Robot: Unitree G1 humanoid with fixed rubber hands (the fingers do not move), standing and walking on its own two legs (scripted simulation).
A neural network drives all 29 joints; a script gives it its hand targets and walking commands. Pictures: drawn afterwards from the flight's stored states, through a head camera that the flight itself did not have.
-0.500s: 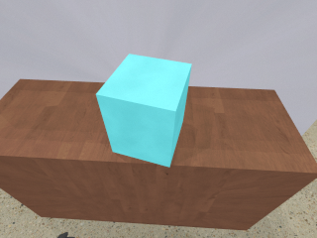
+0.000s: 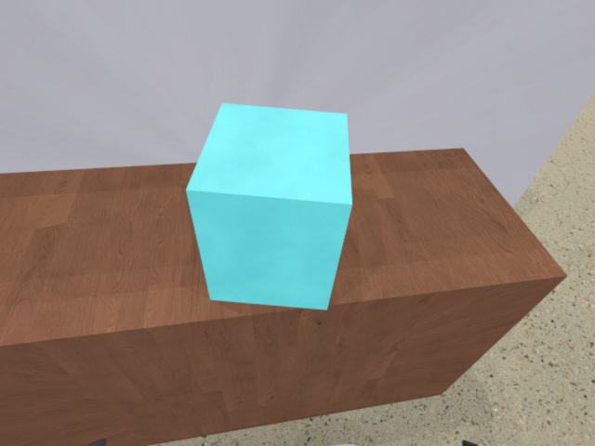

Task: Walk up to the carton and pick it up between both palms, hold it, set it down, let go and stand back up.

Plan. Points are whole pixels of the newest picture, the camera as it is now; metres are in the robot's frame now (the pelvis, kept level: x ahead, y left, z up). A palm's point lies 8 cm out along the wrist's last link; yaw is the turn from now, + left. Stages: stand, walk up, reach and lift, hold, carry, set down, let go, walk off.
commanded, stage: walk up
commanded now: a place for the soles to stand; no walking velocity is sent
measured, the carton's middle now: (276, 210) +0.47 +0.01 +0.06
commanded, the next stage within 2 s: reach and lift in 1.64 s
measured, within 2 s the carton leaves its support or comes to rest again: neither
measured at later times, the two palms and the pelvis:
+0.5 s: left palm out of the picture +0.16 +0.24 -0.08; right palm out of the picture +0.08 -0.28 -0.09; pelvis +0.02 -0.01 +0.01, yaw -2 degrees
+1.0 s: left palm out of the picture +0.15 +0.23 -0.09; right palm out of the picture +0.08 -0.30 -0.09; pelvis +0.02 -0.03 +0.01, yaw -3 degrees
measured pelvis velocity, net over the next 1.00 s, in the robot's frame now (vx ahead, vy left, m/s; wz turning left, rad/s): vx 0.02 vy -0.03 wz -0.05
